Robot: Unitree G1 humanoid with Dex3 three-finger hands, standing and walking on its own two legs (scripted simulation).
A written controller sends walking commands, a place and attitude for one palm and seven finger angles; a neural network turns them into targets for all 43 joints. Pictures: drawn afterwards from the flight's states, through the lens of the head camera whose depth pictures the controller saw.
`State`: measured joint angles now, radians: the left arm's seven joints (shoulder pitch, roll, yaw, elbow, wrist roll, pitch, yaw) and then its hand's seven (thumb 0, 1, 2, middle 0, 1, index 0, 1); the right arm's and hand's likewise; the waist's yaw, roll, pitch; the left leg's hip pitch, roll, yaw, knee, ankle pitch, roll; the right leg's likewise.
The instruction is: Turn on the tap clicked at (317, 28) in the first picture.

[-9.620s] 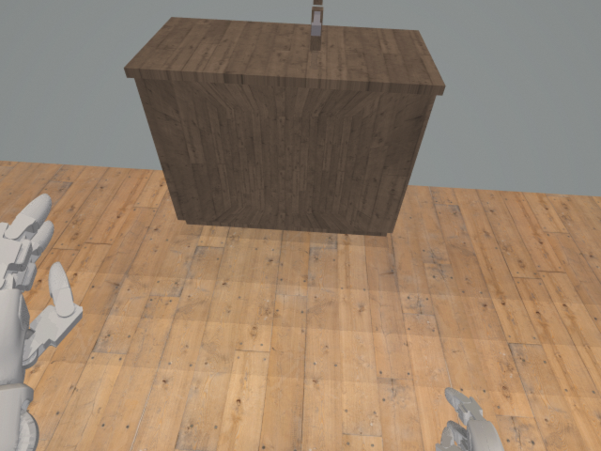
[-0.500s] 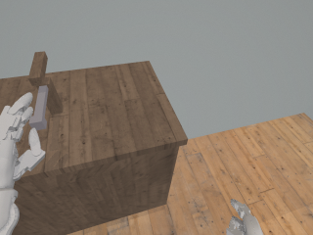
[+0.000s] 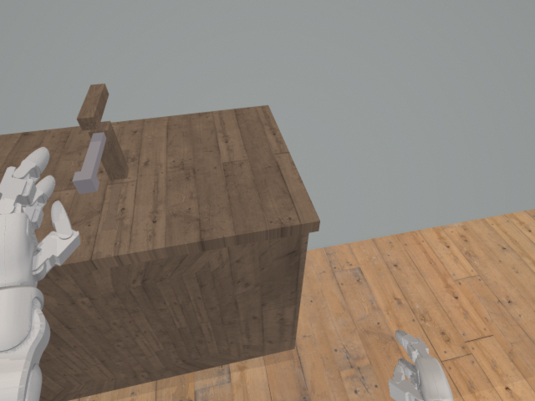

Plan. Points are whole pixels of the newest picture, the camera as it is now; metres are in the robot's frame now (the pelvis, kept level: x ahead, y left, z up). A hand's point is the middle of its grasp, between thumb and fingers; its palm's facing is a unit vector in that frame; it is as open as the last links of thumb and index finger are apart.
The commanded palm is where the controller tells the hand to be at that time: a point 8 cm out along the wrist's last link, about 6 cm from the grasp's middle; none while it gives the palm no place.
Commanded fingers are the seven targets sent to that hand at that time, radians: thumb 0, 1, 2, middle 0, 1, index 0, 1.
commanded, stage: turn the palm inward beside the body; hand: left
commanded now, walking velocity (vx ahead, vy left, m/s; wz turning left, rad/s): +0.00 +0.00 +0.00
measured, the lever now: (86, 181) +0.38 +0.36 +0.13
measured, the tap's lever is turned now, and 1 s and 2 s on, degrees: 0 0 0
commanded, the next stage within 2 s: reach beside the lever's end, fingers flat in 1.68 s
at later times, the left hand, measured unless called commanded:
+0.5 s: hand (104, 241) +0.24 +0.23 +0.17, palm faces +0.44 -0.87 -0.25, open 7.4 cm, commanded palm +0.19 +0.27 +0.19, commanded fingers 0.00 0.90 0.90 -0.20 -0.30 -0.20 -0.30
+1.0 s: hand (94, 265) +0.20 +0.23 +0.18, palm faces +0.47 -0.87 -0.16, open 7.4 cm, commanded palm +0.15 +0.26 +0.19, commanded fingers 0.00 0.90 0.90 -0.20 -0.30 -0.20 -0.30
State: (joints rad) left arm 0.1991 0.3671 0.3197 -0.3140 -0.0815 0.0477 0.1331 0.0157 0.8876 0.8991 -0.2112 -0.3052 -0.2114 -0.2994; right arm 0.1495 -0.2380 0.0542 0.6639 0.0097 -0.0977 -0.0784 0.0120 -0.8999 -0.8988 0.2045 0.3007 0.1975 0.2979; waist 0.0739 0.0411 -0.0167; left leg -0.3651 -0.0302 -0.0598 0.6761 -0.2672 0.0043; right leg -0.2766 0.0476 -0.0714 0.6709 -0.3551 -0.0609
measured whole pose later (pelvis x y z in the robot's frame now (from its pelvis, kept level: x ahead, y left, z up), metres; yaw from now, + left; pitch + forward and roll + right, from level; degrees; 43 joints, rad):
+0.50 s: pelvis +0.04 -0.01 +0.00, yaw -1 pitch +0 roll +0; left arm 0.42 0.31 0.31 -0.50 -0.18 0.09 0.11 0.02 0.89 0.90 -0.21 -0.31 -0.21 -0.30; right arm 0.21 -0.26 0.02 0.64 0.02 -0.18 -0.10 0.01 -0.90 -0.90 0.20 0.30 0.20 0.30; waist 0.08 0.04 -0.08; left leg -0.35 -0.02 -0.05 0.65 -0.31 -0.01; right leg -0.26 0.05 -0.06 0.65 -0.40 -0.08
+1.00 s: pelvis +0.02 -0.01 +0.01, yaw +0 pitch -3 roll +0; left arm 0.45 0.26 0.25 -0.57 -0.21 0.20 0.18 0.02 0.89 0.90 -0.21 -0.30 -0.21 -0.30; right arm 0.18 -0.22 0.06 0.66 0.03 -0.21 -0.10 0.01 -0.90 -0.90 0.21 0.30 0.20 0.30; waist 0.09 0.05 -0.07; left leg -0.31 -0.02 -0.06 0.63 -0.27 -0.01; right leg -0.22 0.05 -0.07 0.62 -0.36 -0.07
